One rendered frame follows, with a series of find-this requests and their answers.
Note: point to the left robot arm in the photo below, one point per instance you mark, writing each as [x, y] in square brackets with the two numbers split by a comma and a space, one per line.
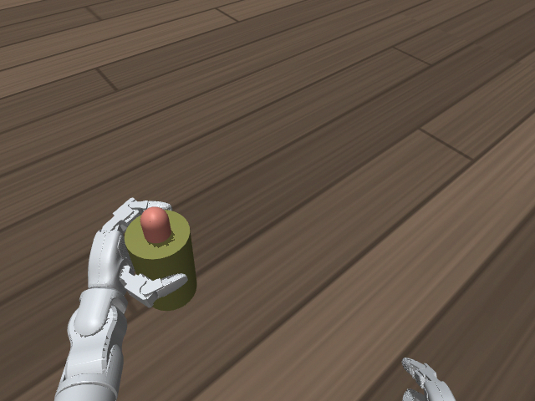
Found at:
[96, 331]

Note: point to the right robot hand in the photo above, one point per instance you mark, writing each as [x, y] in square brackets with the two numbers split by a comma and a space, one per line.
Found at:
[425, 376]

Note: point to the bottle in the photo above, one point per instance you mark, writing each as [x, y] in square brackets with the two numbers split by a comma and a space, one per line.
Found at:
[159, 245]

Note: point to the left robot hand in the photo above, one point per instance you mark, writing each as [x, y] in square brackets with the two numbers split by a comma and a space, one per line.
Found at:
[110, 264]

